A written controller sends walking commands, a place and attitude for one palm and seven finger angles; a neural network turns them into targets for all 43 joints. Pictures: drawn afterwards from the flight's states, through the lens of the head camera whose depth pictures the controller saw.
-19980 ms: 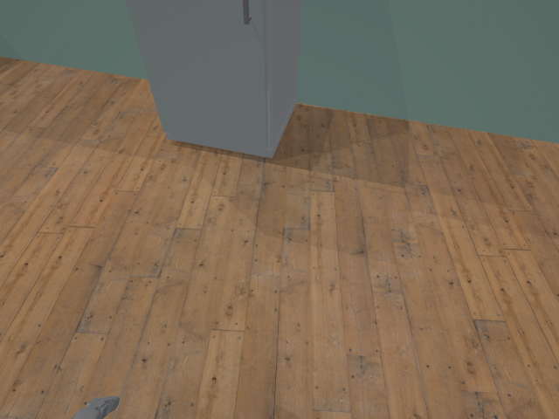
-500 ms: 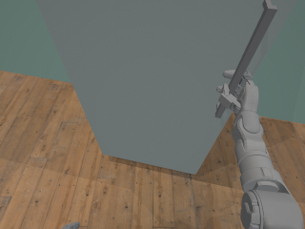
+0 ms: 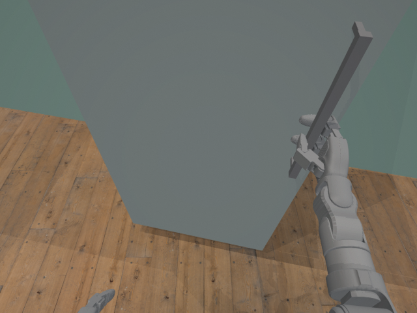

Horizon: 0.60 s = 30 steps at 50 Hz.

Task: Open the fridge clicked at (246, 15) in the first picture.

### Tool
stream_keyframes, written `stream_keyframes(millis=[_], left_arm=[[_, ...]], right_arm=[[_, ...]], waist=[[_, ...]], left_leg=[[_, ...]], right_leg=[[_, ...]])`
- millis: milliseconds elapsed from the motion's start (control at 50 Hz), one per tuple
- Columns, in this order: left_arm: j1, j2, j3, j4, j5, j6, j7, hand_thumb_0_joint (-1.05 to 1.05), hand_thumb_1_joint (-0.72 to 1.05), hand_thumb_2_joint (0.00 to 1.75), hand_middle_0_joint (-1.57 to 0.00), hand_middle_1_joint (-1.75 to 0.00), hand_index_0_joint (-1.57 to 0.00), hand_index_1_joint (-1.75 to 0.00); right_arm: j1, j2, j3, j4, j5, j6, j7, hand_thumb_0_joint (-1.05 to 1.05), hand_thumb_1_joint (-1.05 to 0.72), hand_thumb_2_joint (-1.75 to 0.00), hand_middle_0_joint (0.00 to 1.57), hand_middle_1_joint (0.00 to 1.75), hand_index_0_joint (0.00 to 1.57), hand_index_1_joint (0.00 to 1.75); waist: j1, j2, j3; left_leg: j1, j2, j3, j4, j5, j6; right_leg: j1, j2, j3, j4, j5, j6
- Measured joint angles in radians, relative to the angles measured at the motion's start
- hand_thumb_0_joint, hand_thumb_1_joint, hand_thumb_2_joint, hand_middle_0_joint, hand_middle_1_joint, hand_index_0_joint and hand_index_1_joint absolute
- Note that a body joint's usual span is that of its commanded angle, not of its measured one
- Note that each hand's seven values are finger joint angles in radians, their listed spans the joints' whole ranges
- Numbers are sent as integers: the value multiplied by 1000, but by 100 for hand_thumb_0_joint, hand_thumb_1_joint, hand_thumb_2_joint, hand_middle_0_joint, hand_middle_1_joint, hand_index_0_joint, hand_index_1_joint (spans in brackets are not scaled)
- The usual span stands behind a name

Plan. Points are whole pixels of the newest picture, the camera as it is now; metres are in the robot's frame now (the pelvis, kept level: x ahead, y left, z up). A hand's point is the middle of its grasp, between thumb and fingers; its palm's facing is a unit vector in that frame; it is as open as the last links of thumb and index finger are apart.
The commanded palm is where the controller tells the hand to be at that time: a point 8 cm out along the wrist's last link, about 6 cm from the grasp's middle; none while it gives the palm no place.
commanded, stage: pull the door a little, standing still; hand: right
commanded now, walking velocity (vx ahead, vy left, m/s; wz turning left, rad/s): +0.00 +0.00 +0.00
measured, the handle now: (317, 117) +0.46 -0.16 +0.15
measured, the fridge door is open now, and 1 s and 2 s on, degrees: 0 18 50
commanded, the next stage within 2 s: walk backward, drawing the door open in 0.40 s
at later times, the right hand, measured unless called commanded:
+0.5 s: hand (297, 175) +0.35 -0.12 +0.11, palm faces +0.04 +1.00 +0.00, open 6.1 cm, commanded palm +0.31 -0.17 +0.11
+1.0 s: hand (278, 226) +0.25 -0.08 +0.11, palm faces +0.11 +0.98 -0.18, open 5.9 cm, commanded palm +0.21 -0.12 +0.11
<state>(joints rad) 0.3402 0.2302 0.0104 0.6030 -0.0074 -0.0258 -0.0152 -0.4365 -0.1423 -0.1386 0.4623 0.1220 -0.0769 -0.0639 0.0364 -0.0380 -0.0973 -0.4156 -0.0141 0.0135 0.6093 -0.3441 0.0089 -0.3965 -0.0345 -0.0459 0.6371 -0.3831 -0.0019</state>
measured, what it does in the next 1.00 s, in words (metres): lifts its right foot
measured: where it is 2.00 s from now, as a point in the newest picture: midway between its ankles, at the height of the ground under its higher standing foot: outside the picture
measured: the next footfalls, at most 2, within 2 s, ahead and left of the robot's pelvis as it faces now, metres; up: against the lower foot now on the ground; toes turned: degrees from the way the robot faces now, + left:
right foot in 1.06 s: +0.09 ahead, -0.07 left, +0.00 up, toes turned -10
left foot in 1.28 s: +0.12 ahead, +0.22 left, +0.00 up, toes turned -16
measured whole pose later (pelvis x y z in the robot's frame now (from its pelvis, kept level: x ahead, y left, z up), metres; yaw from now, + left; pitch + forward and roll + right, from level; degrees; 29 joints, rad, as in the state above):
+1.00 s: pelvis +0.01 +0.05 +0.01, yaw -5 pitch +1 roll -3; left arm 0.15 0.20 -0.03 0.52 0.04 0.01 0.09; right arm 0.29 -0.11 0.09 -0.29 0.00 -0.06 -0.06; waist -0.02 -0.03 0.06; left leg -0.18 0.02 0.16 0.50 -0.35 0.08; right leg -0.44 0.02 -0.07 0.80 -0.32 0.01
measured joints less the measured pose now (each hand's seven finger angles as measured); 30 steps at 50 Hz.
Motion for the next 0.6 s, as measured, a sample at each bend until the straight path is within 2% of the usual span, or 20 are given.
stream_keyframes(millis=[160,300,400,520,600], left_arm=[[-38,-5,-2,2,5,25,15,1,90,90,-20,-30,-20,-30],[-34,-10,-11,-32,0,26,4,1,90,90,-20,-30,-20,-30],[-29,-11,-12,-50,-5,37,-3,1,90,90,-20,-30,-20,-30],[-49,-6,-9,-77,-6,40,-4,1,90,90,-20,-30,-20,-30],[-96,-10,-22,-71,8,57,54,1,90,90,-20,-30,-20,-30]], right_arm=[[-3,5,6,1,-7,20,16,2,-78,-83,31,134,31,135],[89,-3,-5,-81,11,32,20,2,-80,-82,26,131,27,133],[245,3,8,-250,27,56,31,2,-80,-82,23,129,24,132],[560,41,78,-594,29,79,23,1,-78,-81,24,130,24,130],[639,-25,168,-658,-55,30,30,1,-72,-81,30,132,28,132]], waist=[[-11,3,1],[-6,4,-6],[-12,6,-1],[-31,1,5],[-33,10,42]], left_leg=[[16,5,8,-8,9,3],[49,0,-16,-33,0,3],[80,-1,-22,-49,27,7],[131,0,-9,-71,-4,7],[173,22,14,-73,-6,-1]], right_leg=[[11,6,9,-6,17,0],[54,4,-10,-34,15,-1],[93,2,-23,-47,47,-1],[153,1,-22,-66,12,2],[173,22,-1,-49,40,-14]])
